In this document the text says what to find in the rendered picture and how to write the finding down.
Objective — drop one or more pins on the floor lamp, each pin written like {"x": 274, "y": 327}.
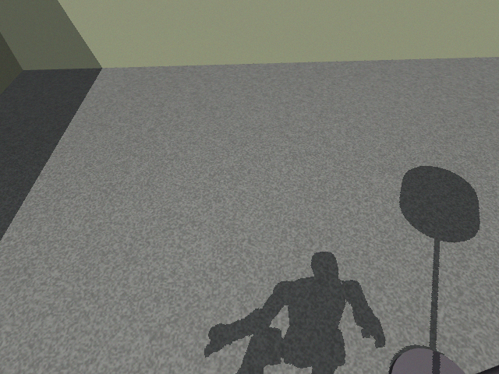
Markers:
{"x": 426, "y": 361}

